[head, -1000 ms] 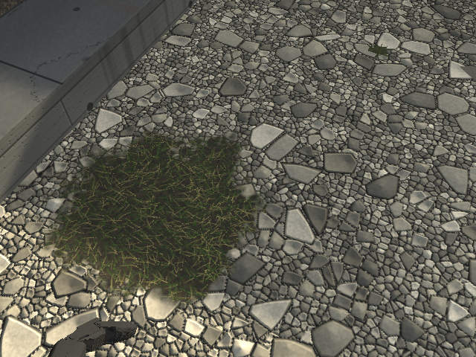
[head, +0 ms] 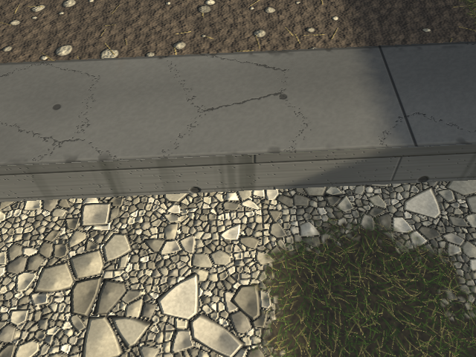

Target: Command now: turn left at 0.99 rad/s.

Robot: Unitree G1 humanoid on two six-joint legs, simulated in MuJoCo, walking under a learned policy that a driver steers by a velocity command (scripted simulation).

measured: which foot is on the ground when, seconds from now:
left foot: up 0.00-0.18, down 0.20-1.00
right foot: down 0.00-0.20, up 0.22-0.56, down 0.58-1.00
